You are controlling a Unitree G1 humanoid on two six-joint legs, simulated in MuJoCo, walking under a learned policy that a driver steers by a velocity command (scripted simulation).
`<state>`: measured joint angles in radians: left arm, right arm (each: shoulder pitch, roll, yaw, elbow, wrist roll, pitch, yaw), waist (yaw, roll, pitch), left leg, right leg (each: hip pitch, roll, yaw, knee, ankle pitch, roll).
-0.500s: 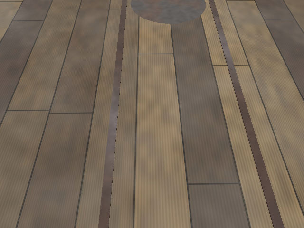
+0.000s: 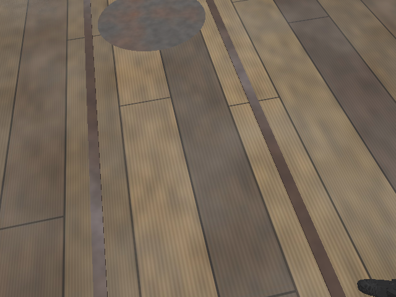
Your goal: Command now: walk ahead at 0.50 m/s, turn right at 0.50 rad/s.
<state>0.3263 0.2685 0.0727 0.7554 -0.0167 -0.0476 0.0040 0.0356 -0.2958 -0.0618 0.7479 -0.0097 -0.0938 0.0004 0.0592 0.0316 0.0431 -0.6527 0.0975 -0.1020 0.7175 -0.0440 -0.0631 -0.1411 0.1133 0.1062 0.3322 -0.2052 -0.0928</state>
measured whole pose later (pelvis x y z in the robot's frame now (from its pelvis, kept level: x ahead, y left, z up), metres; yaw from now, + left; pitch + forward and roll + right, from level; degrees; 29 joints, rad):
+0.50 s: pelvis +0.22 +0.06 -0.01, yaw -5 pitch +1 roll +1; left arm 0.17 0.26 0.05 0.74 0.00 0.01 0.03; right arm 0.19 -0.23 -0.02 0.89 -0.01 -0.05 0.02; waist -0.03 -0.03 0.05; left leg -0.24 -0.05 0.02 0.39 -0.16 0.05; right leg -0.41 -0.04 0.08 0.63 -0.21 0.05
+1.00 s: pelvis +0.27 +0.05 -0.02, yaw +1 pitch +0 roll -1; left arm 0.15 0.28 0.08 0.80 0.00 0.02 0.07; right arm 0.14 -0.32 -0.06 0.88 0.02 0.04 0.00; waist -0.01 0.00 0.06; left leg -0.36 -0.02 0.00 0.80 -0.48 0.01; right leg -0.29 -0.05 -0.06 0.60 -0.31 0.02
